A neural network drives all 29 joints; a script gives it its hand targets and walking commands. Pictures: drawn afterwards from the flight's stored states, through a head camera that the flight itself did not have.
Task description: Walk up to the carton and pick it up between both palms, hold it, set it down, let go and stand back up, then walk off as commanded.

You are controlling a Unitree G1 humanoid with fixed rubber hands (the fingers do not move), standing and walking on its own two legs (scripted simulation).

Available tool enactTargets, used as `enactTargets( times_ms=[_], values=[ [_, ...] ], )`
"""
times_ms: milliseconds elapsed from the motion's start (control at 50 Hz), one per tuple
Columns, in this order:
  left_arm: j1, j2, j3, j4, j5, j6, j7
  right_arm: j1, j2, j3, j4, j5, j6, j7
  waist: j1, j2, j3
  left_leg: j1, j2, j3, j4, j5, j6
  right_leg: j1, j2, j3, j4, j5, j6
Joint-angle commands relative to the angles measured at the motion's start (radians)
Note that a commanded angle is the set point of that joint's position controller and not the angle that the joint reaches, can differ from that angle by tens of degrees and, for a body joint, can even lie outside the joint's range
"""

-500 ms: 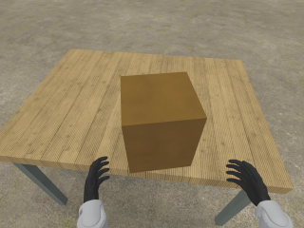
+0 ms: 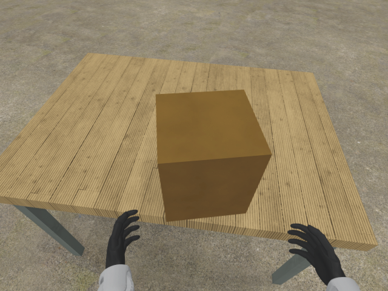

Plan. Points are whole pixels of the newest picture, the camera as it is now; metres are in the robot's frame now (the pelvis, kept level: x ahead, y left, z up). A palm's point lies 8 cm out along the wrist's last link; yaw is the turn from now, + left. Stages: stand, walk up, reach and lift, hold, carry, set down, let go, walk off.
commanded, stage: set down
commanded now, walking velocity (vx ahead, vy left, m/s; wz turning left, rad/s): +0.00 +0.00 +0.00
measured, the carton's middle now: (203, 157) +0.42 +0.02 +0.01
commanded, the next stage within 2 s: let go in 1.50 s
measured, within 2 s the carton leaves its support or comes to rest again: neither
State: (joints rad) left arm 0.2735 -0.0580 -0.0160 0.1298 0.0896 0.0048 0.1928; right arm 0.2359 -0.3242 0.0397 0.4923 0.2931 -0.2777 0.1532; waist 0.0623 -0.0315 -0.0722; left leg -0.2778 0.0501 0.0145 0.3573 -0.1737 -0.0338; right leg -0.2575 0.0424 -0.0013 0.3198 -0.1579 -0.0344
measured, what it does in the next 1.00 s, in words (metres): stands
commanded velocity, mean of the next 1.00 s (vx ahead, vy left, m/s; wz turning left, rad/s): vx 0.00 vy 0.00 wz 0.00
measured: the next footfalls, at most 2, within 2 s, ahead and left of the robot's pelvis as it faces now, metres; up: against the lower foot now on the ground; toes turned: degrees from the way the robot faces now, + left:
none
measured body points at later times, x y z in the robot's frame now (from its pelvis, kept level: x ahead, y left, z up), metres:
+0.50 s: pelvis +0.00 +0.00 +0.00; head +0.02 +0.02 +0.45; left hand +0.18 +0.20 -0.04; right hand +0.19 -0.21 -0.05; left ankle +0.00 +0.14 -0.75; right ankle +0.00 -0.10 -0.75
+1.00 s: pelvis +0.01 +0.01 +0.00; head +0.04 +0.03 +0.45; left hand +0.17 +0.21 -0.06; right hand +0.19 -0.21 -0.07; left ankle +0.00 +0.14 -0.75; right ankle +0.00 -0.10 -0.75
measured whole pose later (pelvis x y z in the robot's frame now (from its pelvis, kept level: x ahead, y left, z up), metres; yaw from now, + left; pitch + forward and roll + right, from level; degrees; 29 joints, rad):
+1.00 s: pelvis +0.01 +0.01 +0.00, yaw +0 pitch +5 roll +0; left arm 0.33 0.08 -0.01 0.22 0.08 0.05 0.06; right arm 0.27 -0.23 0.04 0.56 0.13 -0.27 0.05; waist 0.06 -0.03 -0.02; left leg -0.26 0.03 0.01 0.35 -0.18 -0.02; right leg -0.24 0.03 0.00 0.32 -0.17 -0.03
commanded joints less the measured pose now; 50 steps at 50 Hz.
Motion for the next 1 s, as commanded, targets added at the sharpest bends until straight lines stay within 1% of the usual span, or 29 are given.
enactTargets(
  times_ms=[0, 20, 40, 60, 120, 160, 200, 220, 240, 280, 300, 340, 360, 380, 440, 500, 640, 660, 680, 720, 760, 780, 820, 840, 860, 880, 900, 920, 980],
  values=[
    [0.052, 0.136, -0.002, -0.152, -0.038, -0.056, -0.029, 0.04, -0.116, -0.045, -0.158, -0.012, -0.062, -0.026, -0.049, -0.073, -0.136, 0.273, -0.069, 0.039, -0.009, 0.274, 0.01, 0.245, -0.021, 0.02, -0.011, 0.279, 0.002],
    [0.045, 0.136, -0.006, -0.163, -0.04, -0.056, -0.028, 0.016, -0.12, -0.053, -0.178, -0.014, -0.068, -0.028, -0.043, -0.072, -0.119, 0.278, -0.066, 0.04, -0.016, 0.268, 0.007, 0.22, -0.014, 0.011, -0.013, 0.261, 0.0],
    [0.036, 0.136, -0.002, -0.102, -0.038, -0.055, -0.036, 0.022, -0.111, -0.037, -0.154, -0.023, -0.064, -0.03, -0.045, -0.092, -0.087, 0.264, -0.071, 0.044, -0.019, 0.229, 0.012, 0.214, -0.023, 0.018, -0.02, 0.235, 0.003],
    [0.033, 0.137, -0.005, -0.141, -0.041, -0.062, -0.028, 0.031, -0.117, -0.045, -0.157, -0.018, -0.066, -0.026, -0.045, -0.064, -0.094, 0.278, -0.063, 0.038, -0.028, 0.243, 0.007, 0.214, -0.016, 0.011, -0.021, 0.225, -0.002],
    [0.003, 0.156, -0.009, -0.121, -0.053, -0.056, -0.029, 0.009, -0.102, -0.054, -0.146, -0.036, -0.052, -0.026, -0.046, -0.073, -0.066, 0.262, -0.061, 0.041, -0.039, 0.161, 0.016, 0.174, -0.024, 0.014, -0.038, 0.115, -0.001],
    [-0.01, 0.164, 0.006, -0.059, -0.052, -0.041, -0.038, 0.015, -0.079, -0.041, -0.106, -0.04, -0.033, -0.029, -0.04, -0.075, -0.017, 0.238, -0.063, 0.046, -0.058, 0.104, 0.024, 0.159, -0.04, 0.032, -0.056, 0.052, -0.004],
    [-0.013, 0.182, 0.005, 0.002, -0.063, -0.021, -0.054, 0.03, -0.06, -0.043, -0.072, -0.07, -0.019, -0.04, -0.06, -0.087, 0.016, 0.23, -0.071, 0.051, -0.064, 0.066, 0.032, 0.154, -0.051, 0.04, -0.067, 0.029, 0.005],
    [-0.018, 0.184, 0.011, -0.018, -0.062, -0.024, -0.053, 0.015, -0.065, -0.047, -0.083, -0.066, -0.015, -0.036, -0.042, -0.081, 0.001, 0.235, -0.065, 0.051, -0.07, 0.068, 0.03, 0.146, -0.048, 0.033, -0.068, 0.018, 0.003],
    [-0.013, 0.195, 0.018, -0.005, -0.063, -0.017, -0.057, 0.011, -0.058, -0.048, -0.087, -0.073, -0.009, -0.04, -0.041, -0.083, 0.007, 0.232, -0.064, 0.047, -0.071, 0.055, 0.033, 0.137, -0.05, 0.039, -0.075, -0.014, -0.001],
    [-0.025, 0.211, 0.018, -0.004, -0.083, -0.017, -0.064, 0.005, -0.053, -0.066, -0.091, -0.092, -0.008, -0.047, -0.048, -0.094, -0.018, 0.216, -0.066, 0.054, -0.066, 0.061, 0.03, 0.15, -0.05, 0.036, -0.071, -0.012, 0.005],
    [-0.023, 0.212, 0.014, -0.02, -0.081, -0.016, -0.059, 0.001, -0.053, -0.062, -0.104, -0.09, -0.011, -0.046, -0.041, -0.075, -0.022, 0.226, -0.065, 0.048, -0.064, 0.067, 0.03, 0.147, -0.049, 0.033, -0.066, -0.006, 0.004],
    [-0.034, 0.238, 0.026, 0.006, -0.087, -0.003, -0.07, -0.003, -0.031, -0.064, -0.092, -0.107, -0.006, -0.057, -0.042, -0.071, -0.003, 0.212, -0.072, 0.054, -0.061, 0.051, 0.032, 0.143, -0.058, 0.044, -0.077, -0.025, 0.004],
    [-0.034, 0.237, 0.029, -0.023, -0.093, -0.006, -0.068, -0.012, -0.037, -0.068, -0.116, -0.102, -0.007, -0.056, -0.031, -0.077, -0.034, 0.214, -0.066, 0.051, -0.063, 0.056, 0.034, 0.147, -0.052, 0.036, -0.073, -0.034, 0.002],
    [-0.026, 0.231, 0.024, 0.011, -0.084, 0.001, -0.071, -0.007, -0.039, -0.066, -0.093, -0.111, -0.002, -0.058, -0.038, -0.072, -0.004, 0.217, -0.069, 0.051, -0.062, 0.053, 0.032, 0.138, -0.053, 0.039, -0.073, -0.037, -0.001],
    [-0.018, 0.25, 0.03, 0.036, -0.093, 0.008, -0.086, 0.019, -0.027, -0.067, -0.063, -0.126, 0.002, -0.066, -0.059, -0.072, -0.011, 0.224, -0.073, 0.055, -0.06, 0.077, 0.026, 0.16, -0.052, 0.029, -0.076, 0.006, 0.007],
    [0.005, 0.254, 0.031, -0.012, -0.097, -0.001, -0.085, 0.029, -0.038, -0.073, -0.072, -0.123, -0.007, -0.069, -0.051, -0.047, -0.054, 0.242, -0.069, 0.045, -0.053, 0.136, 0.019, 0.171, -0.041, 0.02, -0.062, 0.071, 0.002],
    [0.044, 0.271, 0.047, 0.029, -0.082, 0.007, -0.113, 0.061, -0.017, -0.063, -0.008, -0.138, -0.012, -0.085, -0.058, -0.028, -0.046, 0.25, -0.072, 0.041, -0.039, 0.191, 0.007, 0.197, -0.038, 0.012, -0.062, 0.153, 0.0],
    [0.051, 0.272, 0.045, 0.064, -0.074, 0.009, -0.122, 0.069, -0.016, -0.063, 0.031, -0.144, -0.009, -0.087, -0.059, -0.03, -0.034, 0.268, -0.069, 0.043, -0.038, 0.203, 0.005, 0.187, -0.034, 0.004, -0.063, 0.161, 0.001],
    [0.046, 0.281, 0.051, -0.002, -0.077, -0.002, -0.115, 0.046, -0.027, -0.069, -0.015, -0.133, -0.025, -0.084, -0.045, -0.032, -0.075, 0.27, -0.065, 0.039, -0.035, 0.232, 0.007, 0.203, -0.03, 0.001, -0.058, 0.192, 0.0],
    [0.048, 0.279, 0.062, 0.006, -0.076, -0.001, -0.118, 0.059, -0.018, -0.059, 0.001, -0.13, -0.028, -0.087, -0.043, -0.009, -0.083, 0.283, -0.067, 0.043, -0.028, 0.255, 0.001, 0.2, -0.028, 0.002, -0.055, 0.209, -0.001],
    [0.068, 0.285, 0.061, 0.029, -0.08, 0.001, -0.128, 0.078, -0.004, -0.045, 0.024, -0.136, -0.032, -0.097, -0.057, -0.011, -0.071, 0.281, -0.069, 0.037, -0.019, 0.265, -0.002, 0.207, -0.037, 0.011, -0.054, 0.246, 0.004],
    [0.059, 0.294, 0.063, 0.083, -0.079, 0.006, -0.142, 0.064, 0.009, -0.044, 0.047, -0.151, -0.027, -0.106, -0.059, -0.037, -0.041, 0.271, -0.072, 0.046, -0.023, 0.236, 0.005, 0.201, -0.041, 0.011, -0.064, 0.22, 0.009],
    [0.06, 0.3, 0.077, 0.067, -0.078, 0.011, -0.147, 0.059, 0.008, -0.042, 0.022, -0.158, -0.033, -0.111, -0.05, -0.033, -0.052, 0.258, -0.073, 0.043, -0.028, 0.223, 0.006, 0.218, -0.039, 0.01, -0.053, 0.224, 0.01],
    [0.055, 0.302, 0.08, 0.098, -0.075, 0.022, -0.154, 0.052, 0.01, -0.049, 0.049, -0.169, -0.029, -0.118, -0.051, -0.029, -0.02, 0.253, -0.075, 0.054, -0.03, 0.217, 0.004, 0.207, -0.041, 0.008, -0.059, 0.208, 0.014],
    [0.041, 0.303, 0.073, 0.052, -0.071, 0.019, -0.145, 0.03, 0.004, -0.055, 0.041, -0.162, -0.032, -0.113, -0.048, -0.004, -0.045, 0.27, -0.067, 0.045, -0.03, 0.217, 0.003, 0.198, -0.034, 0.001, -0.052, 0.183, 0.009],
    [0.029, 0.306, 0.074, 0.074, -0.076, 0.022, -0.148, 0.029, 0.017, -0.05, 0.043, -0.171, -0.032, -0.116, -0.052, -0.011, -0.04, 0.265, -0.069, 0.05, -0.027, 0.197, 0.005, 0.189, -0.037, 0.006, -0.056, 0.166, 0.011],
    [0.031, 0.309, 0.071, 0.085, -0.073, 0.027, -0.149, 0.037, 0.022, -0.051, 0.072, -0.173, -0.026, -0.117, -0.055, 0.011, -0.017, 0.264, -0.07, 0.05, -0.03, 0.197, -0.001, 0.184, -0.04, 0.004, -0.055, 0.164, 0.009],
    [0.023, 0.318, 0.075, 0.122, -0.072, 0.031, -0.157, 0.029, 0.032, -0.054, 0.086, -0.186, -0.022, -0.121, -0.057, -0.009, -0.002, 0.256, -0.071, 0.055, -0.029, 0.171, 0.006, 0.174, -0.041, 0.005, -0.063, 0.142, 0.013],
    [-0.006, 0.333, 0.065, 0.085, -0.087, 0.036, -0.157, -0.007, 0.044, -0.072, 0.06, -0.201, -0.02, -0.127, -0.056, -0.007, -0.019, 0.245, -0.067, 0.053, -0.04, 0.131, 0.008, 0.164, -0.04, 0.002, -0.058, 0.087, 0.011]
  ],
)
